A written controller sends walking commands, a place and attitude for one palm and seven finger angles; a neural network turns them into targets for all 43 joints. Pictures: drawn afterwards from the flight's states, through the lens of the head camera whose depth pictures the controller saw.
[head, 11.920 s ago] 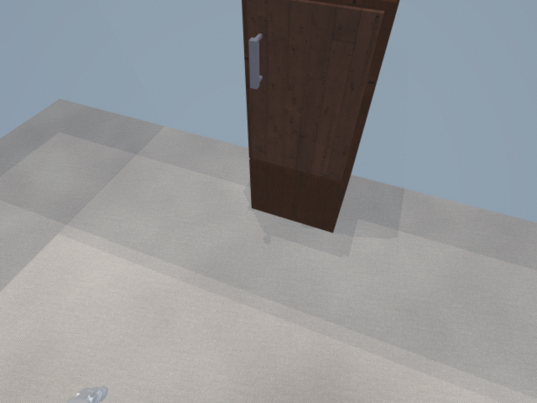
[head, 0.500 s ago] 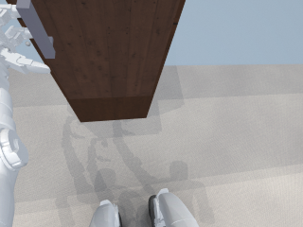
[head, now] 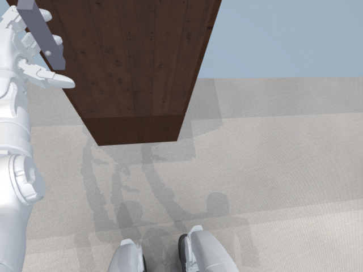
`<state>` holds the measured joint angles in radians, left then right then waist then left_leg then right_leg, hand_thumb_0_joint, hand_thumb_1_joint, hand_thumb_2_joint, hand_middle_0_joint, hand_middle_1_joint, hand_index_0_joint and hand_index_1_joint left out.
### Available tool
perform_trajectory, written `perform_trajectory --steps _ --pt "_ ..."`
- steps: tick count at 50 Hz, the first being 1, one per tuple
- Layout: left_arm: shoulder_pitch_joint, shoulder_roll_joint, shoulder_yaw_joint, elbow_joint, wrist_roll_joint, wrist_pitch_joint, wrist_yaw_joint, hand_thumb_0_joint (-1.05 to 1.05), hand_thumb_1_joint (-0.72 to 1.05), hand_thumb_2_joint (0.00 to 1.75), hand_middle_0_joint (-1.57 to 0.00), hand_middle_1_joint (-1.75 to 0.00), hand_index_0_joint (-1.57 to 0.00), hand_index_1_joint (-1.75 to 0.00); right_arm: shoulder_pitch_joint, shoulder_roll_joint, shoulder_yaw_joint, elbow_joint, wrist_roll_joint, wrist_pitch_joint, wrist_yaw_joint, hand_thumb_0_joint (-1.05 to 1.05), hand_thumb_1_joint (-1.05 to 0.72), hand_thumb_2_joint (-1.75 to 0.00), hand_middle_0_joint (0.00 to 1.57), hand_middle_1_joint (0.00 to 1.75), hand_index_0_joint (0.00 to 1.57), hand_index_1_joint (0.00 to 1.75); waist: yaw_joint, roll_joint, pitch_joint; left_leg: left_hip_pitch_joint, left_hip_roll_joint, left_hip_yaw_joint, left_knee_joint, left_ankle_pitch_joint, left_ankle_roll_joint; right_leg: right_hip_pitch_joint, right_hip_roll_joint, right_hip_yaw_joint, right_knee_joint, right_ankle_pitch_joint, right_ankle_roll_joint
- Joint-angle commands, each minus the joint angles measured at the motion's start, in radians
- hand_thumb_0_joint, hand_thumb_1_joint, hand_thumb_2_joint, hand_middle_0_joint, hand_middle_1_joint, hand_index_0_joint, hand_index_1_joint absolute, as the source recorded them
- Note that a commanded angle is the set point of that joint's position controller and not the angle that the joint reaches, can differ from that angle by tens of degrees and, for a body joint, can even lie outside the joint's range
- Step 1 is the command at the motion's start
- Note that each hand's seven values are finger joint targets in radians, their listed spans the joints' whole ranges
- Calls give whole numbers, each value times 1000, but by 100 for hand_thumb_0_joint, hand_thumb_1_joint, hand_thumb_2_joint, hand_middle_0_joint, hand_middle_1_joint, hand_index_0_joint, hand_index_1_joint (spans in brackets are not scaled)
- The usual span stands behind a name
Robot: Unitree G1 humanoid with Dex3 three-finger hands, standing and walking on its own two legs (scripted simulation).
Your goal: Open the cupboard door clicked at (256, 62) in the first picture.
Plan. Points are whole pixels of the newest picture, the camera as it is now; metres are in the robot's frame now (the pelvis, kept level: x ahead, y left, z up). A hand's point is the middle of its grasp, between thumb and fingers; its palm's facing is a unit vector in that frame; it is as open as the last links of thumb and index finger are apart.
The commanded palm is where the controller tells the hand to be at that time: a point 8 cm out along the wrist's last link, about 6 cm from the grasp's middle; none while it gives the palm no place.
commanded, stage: slide the fingers in behind the handle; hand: left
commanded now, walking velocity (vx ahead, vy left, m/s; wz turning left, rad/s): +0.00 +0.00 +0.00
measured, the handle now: (46, 31) +0.59 +0.21 +0.08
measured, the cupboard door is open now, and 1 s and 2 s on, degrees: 0 0 27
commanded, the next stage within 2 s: close the thumb around the handle in 0.42 s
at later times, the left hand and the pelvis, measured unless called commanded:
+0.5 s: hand (53, 53) +0.54 +0.19 +0.08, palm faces -0.02 -1.00 -0.01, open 14.0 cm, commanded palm +0.52 +0.23 +0.08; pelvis +0.00 +0.00 +0.00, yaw +0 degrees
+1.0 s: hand (49, 52) +0.54 +0.20 +0.08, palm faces -0.03 -1.00 +0.00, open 7.9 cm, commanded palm +0.53 +0.23 +0.08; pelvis +0.00 +0.00 +0.00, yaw +0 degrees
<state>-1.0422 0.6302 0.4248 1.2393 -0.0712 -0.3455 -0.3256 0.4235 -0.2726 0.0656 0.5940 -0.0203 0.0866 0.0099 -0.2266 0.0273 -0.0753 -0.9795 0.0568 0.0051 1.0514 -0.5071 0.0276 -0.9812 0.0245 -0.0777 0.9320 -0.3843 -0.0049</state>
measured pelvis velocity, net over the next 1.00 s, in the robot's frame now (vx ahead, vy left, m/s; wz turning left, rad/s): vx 0.00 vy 0.00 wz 0.00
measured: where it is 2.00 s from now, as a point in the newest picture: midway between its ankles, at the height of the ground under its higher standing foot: outside the picture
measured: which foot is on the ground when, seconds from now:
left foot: down 0.00-1.00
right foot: down 0.00-1.00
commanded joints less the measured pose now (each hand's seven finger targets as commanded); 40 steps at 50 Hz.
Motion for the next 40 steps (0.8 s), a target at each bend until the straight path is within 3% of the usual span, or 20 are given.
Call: perform_trajectory --steps 1,4,6,7,10,11,12,17,18,20,22,24,25,26,29,31,33,36,37,40 --pt "-460 248 25 -222 -6 -71 16 0 -50 30 -30 -120 -30 -120 225 -193 -78 -16 -11 -8 -12 0 -90 -90 20 30 20 30 -11 202 -565 400 -23 -67 -87 539 -5 252 34 33 -54 368 -15" --pt "-457 234 17 -218 -1 -73 31 0 -50 30 -30 -120 -30 -120 228 -191 -77 -19 -12 -6 -8 0 -90 -90 20 30 20 30 -17 180 -548 394 -23 -69 -86 552 -3 250 38 31 -51 377 -16" --pt "-450 228 17 -219 3 -70 36 0 -50 30 -30 -120 -30 -120 227 -189 -78 -20 -12 -6 -5 0 -90 -90 20 30 20 30 -10 199 -568 401 -24 -65 -85 554 -4 253 37 34 -52 381 -13" --pt "-441 249 34 -212 3 -68 39 0 -50 30 -30 -120 -30 -120 226 -191 -78 -20 -12 -5 -5 0 -90 -90 20 30 20 30 -9 165 -549 374 -24 -61 -86 536 -1 273 37 35 -56 386 -12" --pt "-439 251 35 -268 2 -85 36 0 -50 30 -30 -120 -30 -120 227 -188 -81 -27 -11 -6 -3 0 -90 -90 20 30 20 30 4 196 -606 413 -25 -63 -89 586 -5 300 37 38 -50 425 -15" --pt "-425 220 15 -263 -1 -84 32 0 -50 30 -30 -120 -30 -120 222 -184 -81 -27 -9 -5 -1 0 -90 -90 20 30 20 30 3 212 -587 426 -24 -62 -94 592 -8 287 39 35 -56 420 -16" --pt "-415 198 5 -249 -8 -80 29 0 -50 30 -30 -120 -30 -120 222 -185 -84 -23 -9 -4 0 0 -90 -90 20 30 20 30 -6 176 -562 421 -22 -63 -97 580 -5 280 40 31 -62 410 -13" --pt "-417 193 3 -210 -13 -71 33 0 -50 30 -30 -120 -30 -120 219 -186 -81 -23 -6 -6 -6 0 -90 -90 20 30 20 30 -11 144 -503 362 -29 -51 -108 497 1 283 37 37 -75 371 -9" --pt "-422 229 28 -218 -10 -76 37 0 -50 30 -30 -120 -30 -120 220 -189 -81 -21 -7 -7 -7 0 -90 -90 20 30 20 30 -7 136 -504 356 -27 -53 -110 491 2 293 37 39 -74 371 -10" --pt "-424 239 35 -236 -8 -90 40 0 -50 30 -30 -120 -30 -120 221 -187 -80 -24 -8 -10 -8 0 -90 -90 20 30 20 30 0 142 -544 355 -31 -49 -104 513 2 320 34 45 -64 403 -11" --pt "-413 199 2 -212 -5 -90 36 0 -50 30 -30 -120 -30 -120 212 -183 -79 -23 -6 -13 -6 0 -90 -90 20 30 20 30 -7 150 -503 345 -31 -47 -107 481 1 290 33 42 -69 368 -11" --pt "-429 215 7 -182 -4 -89 36 0 -50 30 -30 -120 -30 -120 213 -189 -77 -18 -5 -14 -10 0 -90 -90 20 30 20 30 -15 131 -471 328 -31 -52 -108 447 4 275 34 42 -72 335 -13" --pt "-456 223 13 -194 -5 -89 37 0 -50 30 -30 -120 -30 -120 213 -191 -79 -18 -6 -17 -11 0 -90 -90 20 30 20 30 -21 130 -496 329 -31 -50 -105 438 6 278 33 46 -72 332 -7" --pt "-442 243 27 -186 -3 -87 35 0 -50 30 -30 -120 -30 -120 212 -191 -78 -21 -5 -18 -12 0 -90 -90 20 30 20 30 -9 141 -505 317 -34 -46 -104 435 5 294 31 49 -71 336 -9" --pt "-473 257 28 -198 -3 -91 32 0 -33 37 -31 -122 -31 -122 213 -193 -75 -18 -7 -23 -16 0 -90 -90 20 30 20 30 -18 142 -514 325 -33 -52 -97 442 7 286 31 50 -65 338 -10" --pt "-470 263 32 -230 0 -102 28 0 -22 42 -32 -123 -32 -123 214 -192 -78 -18 -9 -25 -15 0 -90 -90 20 30 20 30 -3 189 -583 377 -30 -59 -90 499 -2 283 30 45 -52 363 -13" --pt "-450 227 13 -219 -7 -97 22 0 -11 47 -33 -124 -33 -124 212 -192 -78 -17 -9 -24 -11 0 -90 -90 20 30 20 30 -8 181 -565 385 -28 -60 -89 509 -3 265 33 41 -54 362 -11" --pt "-435 222 10 -174 -13 -75 15 0 6 54 -34 -126 -34 -126 213 -197 -77 -17 -5 -18 -13 0 -90 -90 20 30 20 30 -17 143 -517 345 -29 -55 -95 469 2 264 33 40 -65 343 -9" --pt "-431 250 26 -163 -9 -67 16 0 12 56 -34 -127 -34 -127 212 -198 -75 -18 -3 -16 -15 0 -90 -90 20 30 20 30 -11 127 -499 312 -30 -51 -98 440 5 280 33 43 -68 332 -8" --pt "-492 267 24 -212 -3 -77 22 0 28 64 -36 -128 -36 -128 216 -196 -73 -17 -7 -21 -19 0 -90 -90 20 30 20 30 -16 178 -547 350 -29 -59 -93 465 2 269 32 44 -59 339 -10"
